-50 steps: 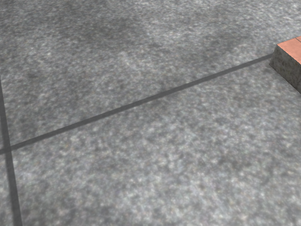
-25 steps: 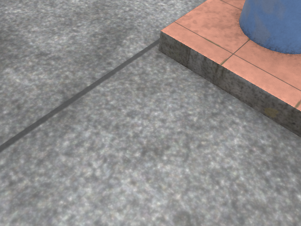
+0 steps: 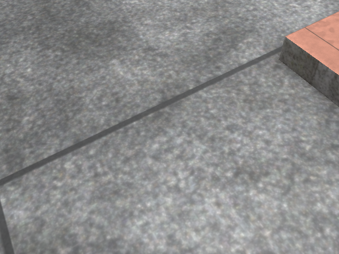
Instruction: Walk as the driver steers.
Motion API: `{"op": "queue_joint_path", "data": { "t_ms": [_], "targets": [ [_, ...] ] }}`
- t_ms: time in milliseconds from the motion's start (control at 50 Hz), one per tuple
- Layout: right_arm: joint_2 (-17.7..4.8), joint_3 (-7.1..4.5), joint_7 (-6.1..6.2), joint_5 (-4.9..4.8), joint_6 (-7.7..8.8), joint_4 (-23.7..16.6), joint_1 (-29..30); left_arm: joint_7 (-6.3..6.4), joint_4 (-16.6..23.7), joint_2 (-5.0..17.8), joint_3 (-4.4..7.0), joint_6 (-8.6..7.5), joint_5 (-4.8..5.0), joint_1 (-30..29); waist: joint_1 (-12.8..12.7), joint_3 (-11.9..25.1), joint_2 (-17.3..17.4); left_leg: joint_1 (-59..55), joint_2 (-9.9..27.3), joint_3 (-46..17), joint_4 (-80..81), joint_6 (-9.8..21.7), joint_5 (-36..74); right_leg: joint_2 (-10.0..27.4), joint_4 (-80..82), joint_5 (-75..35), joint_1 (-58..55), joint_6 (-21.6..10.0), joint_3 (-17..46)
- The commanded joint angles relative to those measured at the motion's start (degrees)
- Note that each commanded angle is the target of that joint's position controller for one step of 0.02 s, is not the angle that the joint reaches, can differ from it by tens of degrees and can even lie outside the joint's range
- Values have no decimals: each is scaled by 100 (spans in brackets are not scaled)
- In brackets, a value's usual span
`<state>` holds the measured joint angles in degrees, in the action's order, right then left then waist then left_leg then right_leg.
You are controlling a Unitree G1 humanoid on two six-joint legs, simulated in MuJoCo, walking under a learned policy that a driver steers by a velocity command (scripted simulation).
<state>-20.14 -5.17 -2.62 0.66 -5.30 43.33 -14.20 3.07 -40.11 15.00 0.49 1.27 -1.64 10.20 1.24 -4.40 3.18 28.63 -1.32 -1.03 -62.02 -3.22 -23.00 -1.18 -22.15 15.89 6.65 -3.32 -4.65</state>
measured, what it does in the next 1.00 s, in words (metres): walks ahead, turning right: left foot, then right foot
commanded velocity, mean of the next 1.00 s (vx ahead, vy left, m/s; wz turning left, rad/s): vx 0.57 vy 0.00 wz -0.27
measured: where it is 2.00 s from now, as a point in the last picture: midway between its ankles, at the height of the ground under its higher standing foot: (226, 83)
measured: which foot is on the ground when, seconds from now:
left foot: up 0.00-0.20, down 0.22-0.82, up 0.84-1.00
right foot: down 0.00-0.22, up 0.24-0.80, down 0.82-1.00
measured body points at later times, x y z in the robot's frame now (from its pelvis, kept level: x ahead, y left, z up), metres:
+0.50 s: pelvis +0.07 +0.05 +0.00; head +0.07 +0.06 +0.45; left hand +0.11 +0.34 -0.13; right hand +0.17 -0.21 -0.11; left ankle +0.00 +0.12 -0.74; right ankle +0.14 -0.10 -0.65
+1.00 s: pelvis +0.41 -0.07 -0.02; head +0.43 -0.07 +0.43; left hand +0.56 +0.19 -0.14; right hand +0.47 -0.35 -0.12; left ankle +0.43 +0.12 -0.64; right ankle +0.39 -0.07 -0.74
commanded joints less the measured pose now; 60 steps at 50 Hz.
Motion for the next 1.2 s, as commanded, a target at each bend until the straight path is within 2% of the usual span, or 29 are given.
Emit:
{"op": "queue_joint_path", "data": {
  "t_ms": [20, 100, 180, 200, 220, 240, 260, 280, 320, 360, 420, 540, 660, 700, 740, 780, 800, 820, 840, 860, 880, 900, 920, 960, 1020, 1060, 1100, 1140, 1200],
  "targets": [
    [-252, -5, -104, -16, 27, -644, 473, -9, 192, 887, 265, -69, -22, 404, -362, 329, -1124, 731, 173, 200, 394, -47, -13, 1618, 171, -3889, -1003, -821, 585],
    [-99, 63, -161, -43, 19, -914, 748, -114, 168, 999, 331, -129, -22, 417, -370, 388, -1148, -50, 197, 458, 1331, 157, -76, 1731, -40, -3986, -620, -739, 180],
    [-84, 72, -54, -14, 69, -955, 588, -206, 63, 1136, 389, -135, 85, 427, -240, 573, -1283, -956, -110, 633, 2484, 442, -129, 1704, -660, -4194, -366, -578, 84],
    [-63, 80, 1, 59, 123, -867, 336, -216, 12, 1115, 372, -109, 147, 413, -54, 686, -1089, -1539, -211, 552, 3306, 539, 383, 1539, -1130, -4020, -105, -437, -17],
    [-177, 70, 82, 156, 207, -726, -128, -245, -10, 998, 326, -110, 159, 499, 194, 1111, -586, -2714, -56, 168, 4185, 717, 1041, 1360, -1724, -2652, 569, -175, -198],
    [-729, -23, 164, 226, 296, -655, -718, -333, 355, 179, 49, -120, 100, 470, 351, 1722, 1072, -4359, 1760, -2074, 4533, 1234, 219, 762, -3098, 922, 2300, 169, -583],
    [-1082, -115, 218, 40, 296, -531, -1062, -367, 310, 524, 129, -22, -121, 394, 625, 1542, 1190, -3660, 2679, -3161, 5080, 1955, -808, 306, -3765, 2163, 2983, 169, -45],
    [-852, -46, 232, 62, 303, -482, -927, -420, 331, 891, 259, 20, -95, 24, 660, 735, 679, -3193, 2429, -2778, 5246, 1943, -2161, 497, -4167, 1863, 3265, 78, 438],
    [-461, 123, 281, 111, 435, -495, -214, -596, 152, 938, 343, -90, 101, 119, 221, -187, 564, -2488, 1842, -1837, 5636, 1331, -1972, 420, -3941, 710, 3373, -5, 842],
    [-372, 166, 337, 111, 660, -448, -48, -660, -214, 913, 398, -116, 12, 622, -16, -102, 544, -2571, 1526, -980, 5742, 982, -998, 358, -4120, -105, 3230, 42, 845],
    [-299, 154, 288, 98, 881, -324, -217, -696, -261, 695, 410, -98, 77, 533, -58, -122, 227, -2745, 1552, -369, 5838, 879, -530, 438, -4441, -619, 3718, 105, 834],
    [-254, 126, 316, 120, 1034, -6, -652, -757, -89, 518, 429, -52, 30, -41, 11, -409, 40, -2947, 1744, 356, 5935, 975, -104, 579, -4461, -1190, 4771, 275, 769],
    [-145, 156, 360, 162, 1148, 396, -978, -893, 279, 383, 298, -85, -7, -905, 124, -793, -86, -3441, 1672, 1324, 6052, 843, 1026, 746, -3423, -1324, 4890, -200, 86],
    [-174, 166, 380, 173, 1128, 551, -1114, -905, 464, 282, 215, -95, 7, -1198, 145, -826, -84, -3727, 1650, 1698, 5800, 775, 2642, 653, -2910, -1044, 4615, -439, -308],
    [-366, 158, 421, 167, 1086, 572, -1013, -837, 511, 273, 181, -89, 73, -1030, -107, -405, 73, -3795, 1640, 2058, 5020, 664, 6418, 178, -2414, -755, 3414, -749, -826],
    [-777, 59, 484, 219, 907, 516, -850, -752, 257, 544, 296, -96, 127, 116, -789, 411, 403, -3933, 1870, 2033, 3282, 715, 8810, -312, -2409, 56, 2057, -997, -901],
    [-984, -9, 450, 212, 827, 413, -679, -691, 27, 844, 442, -138, 151, 1031, -1217, 942, 445, -3483, 1943, 1893, 1962, 837, 8738, -532, -2285, 536, 867, -1124, -756],
    [-979, -13, 384, 190, 822, 352, -592, -574, -359, 1165, 638, -193, 96, 2104, -1647, 1417, 146, -2403, 1756, 1787, 184, 763, 7324, -672, -1590, 576, -882, -1236, -244],
    [-174, 150, 256, 102, 904, 114, -516, -442, -369, 1706, 844, -100, 159, 1643, -1058, 1199, -1474, 126, 473, 1572, -2105, 415, 1087, 486, -702, 1809, -2192, -1609, 2106],
    [-128, 243, 202, 33, 1107, -568, -189, -504, -155, 2153, 908, -61, 32, 1482, -825, 1884, -1468, 1814, -208, 286, -3426, 251, -131, 1521, 423, 2298, -2987, -2515, 5236],
    [-313, 251, 209, 107, 1247, -730, 571, -452, -177, 1882, 865, -75, 42, 1580, -1044, 1488, -385, 2261, 229, -362, -3205, 342, 408, 1584, 803, 1844, -2707, -2229, 5109],
    [-202, 305, 217, 50, 1316, -680, 347, -379, -392, 1591, 791, -140, 46, 1606, -679, 791, -60, 2034, 501, -301, -2626, 389, 619, 1567, 919, 1202, -1750, -1974, 4540],
    [-119, 347, 230, 93, 1271, -542, 145, -328, -435, 1228, 676, -237, -10, 1342, -327, 503, 299, 1595, 834, -255, -1982, 426, 739, 1350, 906, 783, -939, -1641, 3727],
    [12, 411, 163, 239, 1001, -237, -368, -267, -343, 777, 462, -459, -5, 816, 107, 272, 205, 829, 1074, -229, -1496, 398, 816, 876, 1069, 294, 222, -1345, 2680],
    [64, 435, 48, 135, 738, -333, 136, -388, -527, 809, 418, -738, 79, 1080, 9, -201, -154, 1146, 1220, 102, -736, 406, 1206, 627, 1583, -763, 703, -1012, 1708],
    [97, 443, 23, 12, 737, -482, 779, -458, -655, 753, 384, -827, 101, 1444, -281, -470, -239, 1436, 1058, 348, 82, 536, 1891, 372, 1738, -2168, 466, -559, 997],
    [202, 469, -17, -62, 780, -469, 949, -457, -708, 715, 329, -889, 114, 1494, -364, -352, -288, 1261, 700, 466, 860, 684, 2560, 182, 1706, -3412, 157, -199, 331],
    [283, 514, -74, -69, 861, -568, 1286, -398, -793, 678, 263, -966, 107, 1591, -443, -384, -485, 879, 472, 805, 1781, 836, 3162, 381, 1925, -4671, -25, -10, -4],
    [32, 452, -106, -42, 903, -338, 1009, -226, -829, 879, 249, -1003, 62, 1474, -181, 139, -771, 113, -127, 1190, 2511, 1045, 3606, 622, 1583, -7126, -1083, 315, -353]
  ]
}}
Velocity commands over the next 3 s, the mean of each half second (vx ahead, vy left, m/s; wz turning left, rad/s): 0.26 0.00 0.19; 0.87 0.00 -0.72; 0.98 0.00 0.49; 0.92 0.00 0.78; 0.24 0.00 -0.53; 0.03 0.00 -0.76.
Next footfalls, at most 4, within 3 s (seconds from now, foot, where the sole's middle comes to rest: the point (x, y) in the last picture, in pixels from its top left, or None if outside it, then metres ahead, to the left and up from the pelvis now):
0.22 left None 0.04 0.13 -0.78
0.82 right None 0.43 -0.09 -0.78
1.30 left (219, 152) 0.90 -0.17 -0.78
1.70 right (254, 89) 1.28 -0.40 -0.78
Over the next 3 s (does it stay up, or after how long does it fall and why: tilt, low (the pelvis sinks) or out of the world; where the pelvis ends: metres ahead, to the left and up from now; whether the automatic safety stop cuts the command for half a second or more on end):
stays up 1.55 -0.23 -0.01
